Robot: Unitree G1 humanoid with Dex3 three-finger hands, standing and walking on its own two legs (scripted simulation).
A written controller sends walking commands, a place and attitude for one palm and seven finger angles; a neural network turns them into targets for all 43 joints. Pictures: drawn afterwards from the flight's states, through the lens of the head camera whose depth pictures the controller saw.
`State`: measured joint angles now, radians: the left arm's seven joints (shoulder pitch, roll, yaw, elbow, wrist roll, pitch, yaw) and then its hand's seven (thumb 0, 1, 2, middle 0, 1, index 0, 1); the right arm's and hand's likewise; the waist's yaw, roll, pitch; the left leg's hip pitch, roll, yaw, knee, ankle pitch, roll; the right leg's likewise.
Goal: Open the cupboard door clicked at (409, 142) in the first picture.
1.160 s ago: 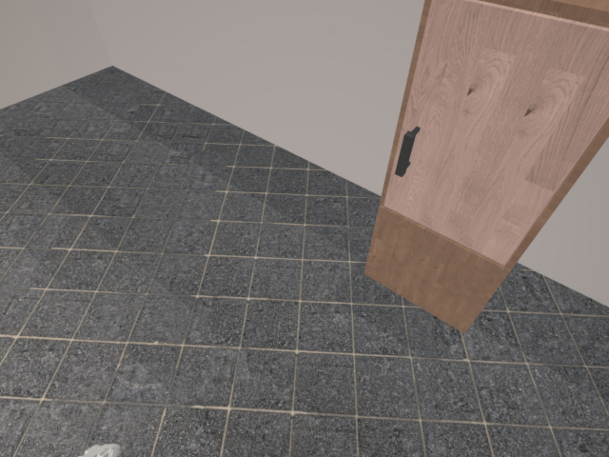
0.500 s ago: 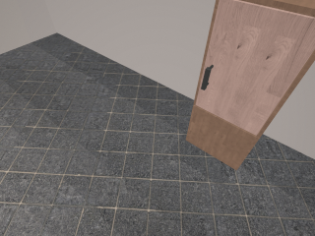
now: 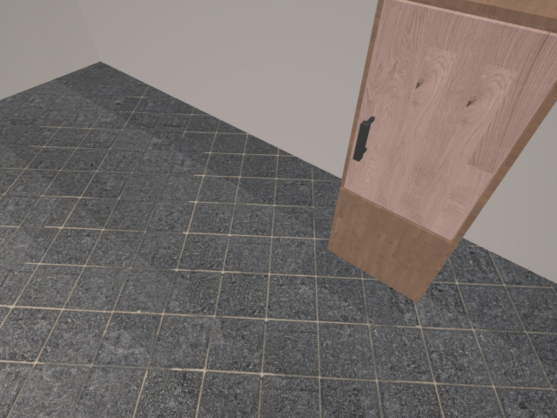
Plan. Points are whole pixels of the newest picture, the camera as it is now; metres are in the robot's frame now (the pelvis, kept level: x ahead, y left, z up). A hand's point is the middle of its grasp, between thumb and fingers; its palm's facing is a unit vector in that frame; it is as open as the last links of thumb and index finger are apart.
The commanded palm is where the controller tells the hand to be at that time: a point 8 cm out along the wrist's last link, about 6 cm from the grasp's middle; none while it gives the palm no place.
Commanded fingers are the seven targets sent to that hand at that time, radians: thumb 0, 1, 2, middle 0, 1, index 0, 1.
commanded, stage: look at it before walking up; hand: left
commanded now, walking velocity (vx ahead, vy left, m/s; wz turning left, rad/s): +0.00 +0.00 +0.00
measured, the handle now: (364, 138) +0.87 -0.20 -0.11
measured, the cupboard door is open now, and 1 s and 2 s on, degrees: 0 0 0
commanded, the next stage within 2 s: walk to a spot facing it in 0.28 s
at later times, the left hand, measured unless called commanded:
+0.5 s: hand out of the picture +0.08 +0.25 -0.15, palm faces +0.00 -0.94 -0.34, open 7.4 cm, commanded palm none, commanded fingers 0.00 0.90 0.90 -0.20 -0.30 -0.20 -0.30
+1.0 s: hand out of the picture -0.01 +0.25 -0.18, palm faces +0.29 -0.93 -0.24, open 7.4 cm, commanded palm none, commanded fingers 0.00 0.90 0.90 -0.20 -0.30 -0.20 -0.30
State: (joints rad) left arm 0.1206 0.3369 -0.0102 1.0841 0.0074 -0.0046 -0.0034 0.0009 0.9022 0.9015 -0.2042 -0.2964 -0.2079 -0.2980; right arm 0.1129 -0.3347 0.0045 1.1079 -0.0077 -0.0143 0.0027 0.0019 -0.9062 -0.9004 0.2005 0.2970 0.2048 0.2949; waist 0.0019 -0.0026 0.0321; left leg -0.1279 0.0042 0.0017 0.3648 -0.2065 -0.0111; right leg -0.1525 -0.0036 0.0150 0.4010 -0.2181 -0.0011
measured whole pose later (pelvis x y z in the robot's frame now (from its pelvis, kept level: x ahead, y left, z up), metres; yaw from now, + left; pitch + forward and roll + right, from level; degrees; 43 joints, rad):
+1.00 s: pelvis -0.03 +0.03 -0.01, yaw +16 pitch +0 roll -1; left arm 0.18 0.24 0.06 0.94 0.01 0.06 0.01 0.00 0.91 0.90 -0.20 -0.30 -0.20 -0.30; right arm 0.25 -0.18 -0.04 0.96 -0.02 0.03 0.00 0.00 -0.91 -0.90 0.20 0.30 0.21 0.30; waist -0.02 -0.02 0.07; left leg -0.30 -0.06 -0.04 0.48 -0.18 0.06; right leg -0.44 -0.06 -0.01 0.98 -0.43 0.07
